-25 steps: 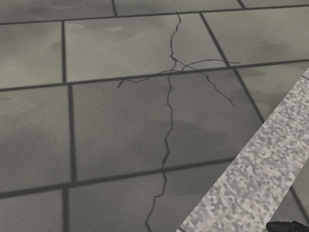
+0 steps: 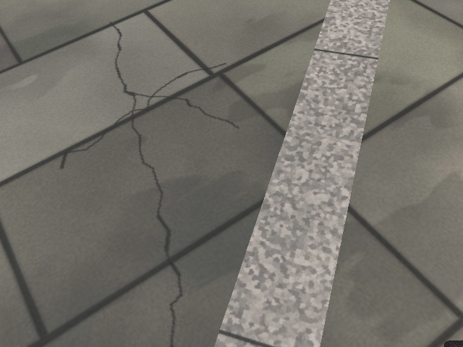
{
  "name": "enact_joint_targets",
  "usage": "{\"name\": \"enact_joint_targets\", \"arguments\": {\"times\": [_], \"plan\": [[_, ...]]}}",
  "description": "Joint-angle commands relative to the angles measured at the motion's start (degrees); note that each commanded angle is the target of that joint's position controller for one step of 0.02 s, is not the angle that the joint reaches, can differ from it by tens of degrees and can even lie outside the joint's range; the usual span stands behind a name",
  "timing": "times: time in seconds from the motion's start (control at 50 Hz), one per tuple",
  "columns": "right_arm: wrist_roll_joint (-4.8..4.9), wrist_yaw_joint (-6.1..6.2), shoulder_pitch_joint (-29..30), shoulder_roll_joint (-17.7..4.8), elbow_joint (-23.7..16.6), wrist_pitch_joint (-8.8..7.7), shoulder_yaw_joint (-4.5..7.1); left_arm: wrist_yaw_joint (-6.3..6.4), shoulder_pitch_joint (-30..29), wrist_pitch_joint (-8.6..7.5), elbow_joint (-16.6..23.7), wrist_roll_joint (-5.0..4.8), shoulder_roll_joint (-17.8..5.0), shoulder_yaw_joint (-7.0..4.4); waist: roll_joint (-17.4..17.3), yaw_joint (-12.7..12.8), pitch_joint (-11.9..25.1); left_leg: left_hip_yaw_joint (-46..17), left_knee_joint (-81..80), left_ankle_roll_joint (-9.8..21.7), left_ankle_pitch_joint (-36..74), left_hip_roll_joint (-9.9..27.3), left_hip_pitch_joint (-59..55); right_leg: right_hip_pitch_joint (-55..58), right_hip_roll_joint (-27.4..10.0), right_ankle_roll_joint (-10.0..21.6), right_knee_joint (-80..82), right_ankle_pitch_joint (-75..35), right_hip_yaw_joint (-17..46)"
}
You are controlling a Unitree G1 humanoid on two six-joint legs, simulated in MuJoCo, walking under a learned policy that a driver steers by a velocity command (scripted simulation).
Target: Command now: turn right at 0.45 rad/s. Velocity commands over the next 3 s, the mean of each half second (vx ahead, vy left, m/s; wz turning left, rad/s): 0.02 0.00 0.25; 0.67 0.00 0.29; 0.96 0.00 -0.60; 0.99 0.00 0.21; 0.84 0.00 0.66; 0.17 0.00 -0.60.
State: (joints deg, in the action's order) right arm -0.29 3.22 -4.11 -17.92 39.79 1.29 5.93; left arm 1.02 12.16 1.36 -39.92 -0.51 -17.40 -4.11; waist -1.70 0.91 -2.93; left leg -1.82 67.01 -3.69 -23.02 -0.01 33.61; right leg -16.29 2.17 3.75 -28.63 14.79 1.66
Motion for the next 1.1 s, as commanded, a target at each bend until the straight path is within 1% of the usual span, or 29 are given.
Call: {"name": "enact_joint_targets", "arguments": {"times": [0.02, 0.08, 0.14, 0.18, 0.24, 0.3, 0.36, 0.38, 0.4, 0.42, 0.44, 0.46, 0.48, 0.5, 0.52, 0.58, 0.66, 0.68, 0.74, 0.8, 0.86, 0.88, 0.9, 0.92, 0.94, 0.96, 0.98, 1.04, 1.1], "plan": [[0.48, -0.12, 0.88, -2.79, -3.32, -0.81, 0.40, 1.11, -1.24, -0.63, 4.44, 0.27, -7.38, -1.38, 6.60, -0.31, 10.04, -1.67, -2.17, -0.75, 4.73, 0.75, 3.93, 13.62, -13.96, 8.59, 7.23, -33.20, 12.69], [0.38, -0.37, 1.02, -2.35, -3.15, -0.75, -0.10, 1.28, -1.66, -0.20, 4.34, 0.47, -7.58, -1.15, 8.10, 0.36, 8.59, -1.57, -10.42, -1.53, 6.45, 1.49, 1.64, 12.91, -13.32, 8.39, 7.88, -27.14, 12.56], [0.36, -1.39, -1.51, -1.04, -1.17, -0.75, -1.04, 0.74, -4.99, -0.57, 3.61, 1.78, -2.90, 0.84, 9.22, 0.07, 7.81, -0.79, -21.06, -1.45, 8.36, 4.32, -8.38, 7.59, -12.48, 7.97, 9.49, -19.97, 8.58], [0.81, -1.85, -0.74, -2.73, -1.46, -0.76, -0.89, 0.03, -4.45, -0.92, 2.12, 2.40, -4.47, 0.61, 10.25, 1.46, 5.23, 1.11, -24.14, -0.88, 6.95, 3.82, -11.93, 4.97, -13.15, 8.65, 10.42, -16.81, 8.48], [1.92, -2.26, 0.37, -6.13, -3.49, -1.03, -0.13, 0.42, -4.07, -0.08, 1.20, 1.59, -9.26, -1.04, 9.42, 2.47, 2.24, 2.19, -24.16, 0.51, 0.56, 2.65, -6.98, 8.81, -16.74, 10.41, 8.72, -20.72, 11.19], [2.22, -3.20, -2.05, -4.82, -3.63, -1.30, -0.36, 1.47, -4.98, 0.89, 1.35, 0.80, -8.81, -1.43, 8.12, 1.60, 3.75, 2.68, -24.57, 1.59, -1.90, 2.83, -5.20, 14.46, -19.69, 10.73, 5.81, -30.96, 11.50], [2.51, -4.20, -5.89, -3.84, -2.80, -1.16, -0.29, 2.07, -7.79, 1.49, 2.22, 0.15, -8.06, -1.76, 7.79, -0.82, 5.81, 5.18, -32.54, 3.61, 3.73, 1.36, -10.85, 14.55, -18.56, 7.91, 1.68, -34.01, 6.84], [2.28, -4.26, -7.82, -4.27, -2.44, -1.20, 0.01, 2.16, -7.81, 1.51, 2.05, -0.35, -7.77, -1.89, 7.10, -2.10, 6.43, 4.88, -38.68, 5.11, 10.87, 0.65, -15.29, 12.64, -16.76, 5.35, -1.54, -31.62, 4.09], [1.81, -3.75, -10.02, -7.60, -2.44, -1.29, 1.22, 2.03, -6.63, 1.05, 2.04, -0.12, -6.70, -1.96, 1.08, -2.40, 7.75, -3.41, -43.68, 8.36, 24.68, 3.45, -22.68, 6.69, -11.94, 0.82, -10.62, -22.53, -0.53], [1.20, -3.03, -11.75, -15.58, -3.61, -1.72, 3.30, 1.66, -10.29, 0.25, 5.67, 2.48, -4.14, -1.23, -13.85, -1.68, 8.56, -26.10, -44.41, 18.15, 48.61, 16.97, -33.33, -11.93, -1.16, -5.80, -26.48, 3.32, -6.05], [-0.23, -3.25, -14.85, -13.22, -3.92, -2.36, 2.54, 1.33, -14.42, -0.60, 6.91, 2.47, -3.51, -0.94, -13.79, -5.26, 12.30, -33.23, -46.16, 26.58, 53.94, 22.00, -37.62, -20.63, 3.66, -6.75, -37.84, 25.29, 1.76], [0.53, -3.26, -15.38, -11.17, -3.31, -3.23, 2.18, 0.29, -11.21, -1.47, 6.13, 1.16, -4.90, -1.44, -6.38, -3.89, 13.46, -29.33, -46.83, 24.87, 35.84, 18.96, -39.98, -23.27, 0.65, -5.92, -40.80, 22.12, 5.52], [2.28, -3.20, -14.85, -9.40, -3.02, -3.65, 2.00, -0.73, -10.61, -2.41, 5.42, 0.16, -5.14, -1.68, -2.86, -3.02, 12.18, -27.36, -48.71, 21.05, 11.84, 15.01, -40.53, -26.08, -1.52, -4.79, -37.93, 15.99, 5.82], [3.37, -3.04, -14.00, -8.46, -3.21, -3.48, 1.62, -1.37, -12.13, -3.17, 5.27, -0.23, -5.47, -1.90, -1.51, -3.35, 8.63, -27.73, -52.37, 19.30, -6.06, 13.57, -38.84, -28.32, -2.78, -4.31, -32.43, 11.54, 5.36], [3.27, -2.57, -13.10, -8.14, -3.69, -3.41, 1.14, -1.64, -13.96, -3.78, 5.37, -0.18, -6.24, -2.27, -3.20, -3.48, 5.69, -28.58, -54.92, 18.64, -12.32, 12.66, -36.57, -27.90, -3.06, -4.47, -28.23, 7.75, 5.17], [1.33, -1.54, -14.64, -7.28, -4.14, -4.00, 0.43, -2.42, -13.46, -5.96, 4.13, -0.18, -4.98, -2.09, -4.85, -3.82, 4.18, -24.01, -56.65, 17.69, -5.81, 10.56, -34.83, -24.46, -2.64, -5.72, -19.65, -1.31, 2.34], [1.33, -1.48, -17.03, -7.96, -3.40, -4.74, 0.09, -2.38, -15.15, -7.37, 3.98, -0.18, -3.02, -1.12, -7.30, -5.54, 1.92, -19.44, -56.81, 16.37, -1.65, 9.04, -28.80, -18.56, -2.27, -7.30, -9.44, -7.37, 0.08], [-1.61, -3.60, -19.40, -10.10, -1.23, -4.03, 0.70, -3.59, -12.47, -3.95, 2.33, 5.28, -2.19, -0.13, -9.11, -5.83, 1.21, -18.41, -57.81, 15.24, -3.38, 6.08, -27.25, -17.52, -2.01, -7.88, -10.27, -6.16, -3.17], [-1.20, -5.12, -20.33, -8.33, -1.12, -4.01, 0.23, -4.25, -15.76, -2.48, 4.38, 3.10, -4.12, -0.42, -8.29, -7.27, -2.04, -19.99, -58.71, 15.64, -4.54, 7.91, -25.25, -17.36, -3.22, -7.63, -7.43, -6.27, -3.52], [-0.92, -4.61, -19.49, -9.64, -0.66, -4.75, 0.46, -4.27, -17.00, -3.37, 5.89, 2.54, -5.04, -0.32, -6.70, -6.83, -2.99, -21.84, -58.97, 15.99, -3.81, 10.84, -26.47, -15.42, -4.30, -5.33, -4.75, -4.77, -3.23], [-0.73, -4.18, -15.66, -9.92, -0.06, -5.40, 0.29, -3.31, -7.07, -3.98, 4.11, 2.36, -6.01, -0.80, -5.01, -0.24, -1.69, -19.05, -54.25, 14.79, 12.87, 10.89, -22.76, -0.09, -2.52, -1.92, 0.14, -2.29, -4.66], [-1.00, -4.15, -15.02, -8.59, 0.44, -5.68, -0.15, -2.23, 3.86, -4.40, 0.80, 2.70, -8.00, -1.77, -1.17, 5.07, 3.43, -14.43, -40.92, 13.57, 27.81, 7.34, -18.30, 14.21, -1.48, -0.60, 0.26, -0.28, -4.14], [-0.62, -4.17, -13.60, -6.04, -0.97, -6.04, -1.08, -1.07, 17.09, -4.80, -1.70, 3.48, -13.32, -3.09, 8.48, 11.20, 12.43, -7.02, -19.02, 11.33, 28.61, 1.70, -8.93, 29.11, -10.79, 2.76, 3.83, 15.51, 8.42], [0.19, -4.03, -14.26, -1.85, -3.59, -6.66, -2.07, -1.41, 21.88, -5.07, -3.56, 4.02, -18.48, -4.08, 24.32, 9.58, 14.73, -3.48, -1.96, 8.91, -3.34, -7.50, 7.43, 36.01, -21.23, 7.10, 15.80, 37.69, 38.55], [-1.30, -3.86, -11.65, -3.45, -3.04, -6.47, -2.34, -2.31, 14.27, -4.88, -2.81, 3.05, -12.21, -2.44, 13.93, 5.69, 7.36, -6.24, 4.75, 9.89, -0.60, -4.21, 14.09, 30.01, -21.44, 8.02, 17.47, 35.77, 45.01], [-1.98, -4.32, -9.95, -4.89, -2.68, -6.51, -2.11, -2.68, 10.03, -4.81, -1.79, 2.42, -9.11, -1.79, 6.78, 3.46, 4.63, -4.35, 5.76, 9.91, 4.96, -0.15, 14.77, 25.99, -19.85, 8.33, 14.81, 29.49, 37.01], [-2.60, -4.90, -9.03, -5.41, -2.41, -6.87, -2.26, -2.91, 10.06, -4.99, -1.90, 2.32, -8.05, -1.52, 3.74, 2.82, 4.52, -3.70, 3.80, 9.40, 7.43, 1.81, 12.75, 22.43, -17.49, 8.86, 15.36, 24.43, 31.97], [-4.24, -5.88, -6.56, -3.23, -3.73, -6.03, -3.40, -2.32, 11.22, -5.87, -4.15, 1.34, -5.43, -0.47, 6.51, 0.29, -0.56, -2.54, -3.09, 5.52, 9.27, 4.30, 10.06, 12.78, -11.67, 9.83, 20.21, 16.07, 24.98], [-3.83, -6.43, 0.03, -3.14, -6.28, -5.14, -4.27, -1.79, 13.32, -6.40, -5.46, 0.73, -5.39, -0.51, 4.75, 0.73, -3.67, 0.45, -11.77, 2.23, 12.19, 4.40, 10.81, 8.48, -9.73, 11.28, 23.63, 7.32, 20.93]]}}
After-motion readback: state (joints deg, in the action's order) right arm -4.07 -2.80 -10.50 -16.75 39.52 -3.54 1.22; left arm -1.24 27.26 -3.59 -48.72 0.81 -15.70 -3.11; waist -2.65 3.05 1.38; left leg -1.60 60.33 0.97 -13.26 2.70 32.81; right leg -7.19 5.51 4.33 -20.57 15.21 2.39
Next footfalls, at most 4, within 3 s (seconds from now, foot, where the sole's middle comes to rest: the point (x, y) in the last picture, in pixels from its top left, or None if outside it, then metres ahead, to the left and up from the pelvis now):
0.40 left None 0.04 0.14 -0.78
0.88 right None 0.34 -0.01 -0.78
1.30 left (166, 269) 0.67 0.30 -0.78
1.74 right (247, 162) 1.08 0.04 -0.78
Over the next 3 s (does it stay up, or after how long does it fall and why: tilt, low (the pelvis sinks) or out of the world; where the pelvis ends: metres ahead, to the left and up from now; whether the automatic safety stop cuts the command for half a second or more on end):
stays up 1.78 0.32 0.00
